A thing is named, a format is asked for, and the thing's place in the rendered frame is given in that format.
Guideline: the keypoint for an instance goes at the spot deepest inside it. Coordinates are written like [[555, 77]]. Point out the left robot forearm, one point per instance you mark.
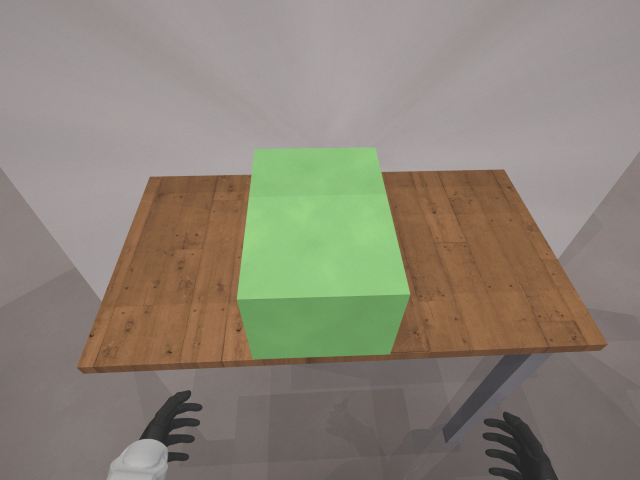
[[144, 459]]

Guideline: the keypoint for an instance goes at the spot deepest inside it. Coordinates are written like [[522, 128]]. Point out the left robot hand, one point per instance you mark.
[[163, 423]]

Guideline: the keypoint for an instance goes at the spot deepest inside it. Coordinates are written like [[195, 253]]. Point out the right robot hand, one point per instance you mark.
[[530, 461]]

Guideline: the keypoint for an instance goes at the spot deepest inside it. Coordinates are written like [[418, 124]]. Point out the table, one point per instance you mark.
[[483, 281]]

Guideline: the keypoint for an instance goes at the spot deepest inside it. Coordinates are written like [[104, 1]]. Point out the carton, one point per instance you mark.
[[321, 270]]

